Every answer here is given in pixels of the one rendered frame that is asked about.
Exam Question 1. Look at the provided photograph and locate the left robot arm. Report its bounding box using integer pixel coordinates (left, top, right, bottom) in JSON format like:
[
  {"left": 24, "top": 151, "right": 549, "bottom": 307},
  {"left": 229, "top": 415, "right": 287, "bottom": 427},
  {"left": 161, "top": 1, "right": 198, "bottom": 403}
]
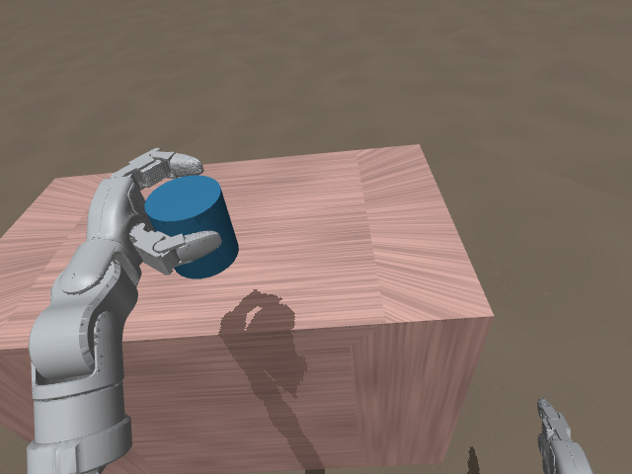
[{"left": 27, "top": 239, "right": 141, "bottom": 474}]

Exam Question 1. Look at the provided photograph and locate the left robot hand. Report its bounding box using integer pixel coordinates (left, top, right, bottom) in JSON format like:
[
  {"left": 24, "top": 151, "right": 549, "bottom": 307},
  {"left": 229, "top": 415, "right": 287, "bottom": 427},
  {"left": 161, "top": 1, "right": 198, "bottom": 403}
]
[{"left": 86, "top": 148, "right": 222, "bottom": 276}]

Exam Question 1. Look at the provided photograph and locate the can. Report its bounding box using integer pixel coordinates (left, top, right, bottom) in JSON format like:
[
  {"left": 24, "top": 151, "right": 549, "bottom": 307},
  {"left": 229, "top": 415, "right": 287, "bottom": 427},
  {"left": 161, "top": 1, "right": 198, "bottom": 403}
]
[{"left": 144, "top": 175, "right": 239, "bottom": 279}]

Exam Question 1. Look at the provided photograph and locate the right robot hand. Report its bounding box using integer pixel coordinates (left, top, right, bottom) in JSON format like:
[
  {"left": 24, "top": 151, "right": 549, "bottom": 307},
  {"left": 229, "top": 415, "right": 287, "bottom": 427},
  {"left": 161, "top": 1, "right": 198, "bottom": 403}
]
[{"left": 537, "top": 398, "right": 593, "bottom": 474}]

